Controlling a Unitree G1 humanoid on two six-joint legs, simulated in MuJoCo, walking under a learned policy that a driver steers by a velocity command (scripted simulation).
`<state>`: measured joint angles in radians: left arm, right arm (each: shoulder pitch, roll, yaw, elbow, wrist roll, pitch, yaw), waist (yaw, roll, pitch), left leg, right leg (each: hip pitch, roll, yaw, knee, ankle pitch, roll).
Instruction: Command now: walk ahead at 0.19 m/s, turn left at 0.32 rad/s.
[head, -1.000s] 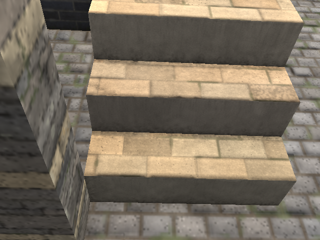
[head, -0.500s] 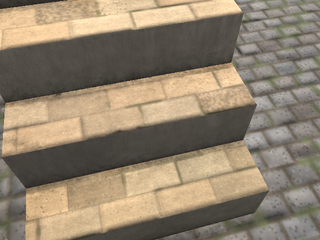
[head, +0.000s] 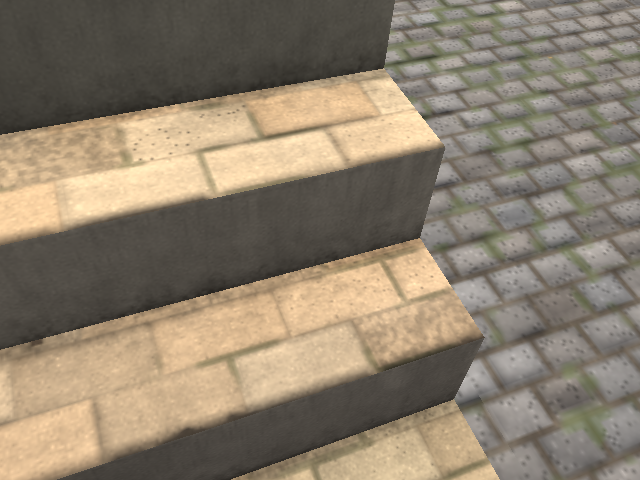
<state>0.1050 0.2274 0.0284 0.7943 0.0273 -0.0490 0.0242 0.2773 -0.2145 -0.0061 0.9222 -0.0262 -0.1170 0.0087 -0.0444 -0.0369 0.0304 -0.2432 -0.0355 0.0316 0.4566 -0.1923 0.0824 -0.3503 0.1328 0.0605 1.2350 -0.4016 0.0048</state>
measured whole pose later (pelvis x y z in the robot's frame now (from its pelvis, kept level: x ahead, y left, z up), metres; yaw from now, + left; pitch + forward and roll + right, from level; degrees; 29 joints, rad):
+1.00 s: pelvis -0.04 -0.07 +0.00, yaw +32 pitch +2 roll +0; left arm 0.24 0.22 0.04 0.64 0.01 0.00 0.06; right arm 0.12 -0.24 -0.04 0.59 0.00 0.05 -0.02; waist 0.04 0.03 0.02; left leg -0.33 0.04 -0.02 0.75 -0.44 -0.10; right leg -0.30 -0.07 -0.11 0.50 -0.23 -0.01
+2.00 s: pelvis +0.11 -0.02 +0.00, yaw +9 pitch +4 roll +4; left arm 0.50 0.16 0.00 0.91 -0.03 0.02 0.07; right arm 0.13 -0.09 0.08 0.52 -0.01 -0.06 -0.02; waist 0.01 -0.01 0.04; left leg -1.34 0.03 0.11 1.99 -0.41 -0.02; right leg -0.01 0.00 0.16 0.30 -0.33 -0.04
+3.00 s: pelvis +0.53 +0.12 +0.42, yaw +33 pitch +3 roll +0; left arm 0.50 0.01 -0.06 1.04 0.02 -0.07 -0.01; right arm -0.03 -0.06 0.13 0.64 0.02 -0.08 0.05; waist 0.05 0.05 -0.10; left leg -1.35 0.03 -0.11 2.16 -0.03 0.09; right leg -0.20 -0.06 -0.13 0.49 -0.35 -0.03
